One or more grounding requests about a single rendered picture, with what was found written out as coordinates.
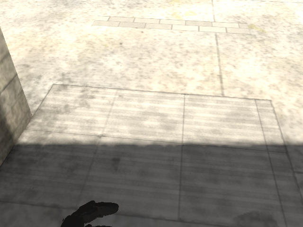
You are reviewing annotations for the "robot left hand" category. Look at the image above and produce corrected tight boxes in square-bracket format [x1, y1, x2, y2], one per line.
[61, 201, 119, 227]

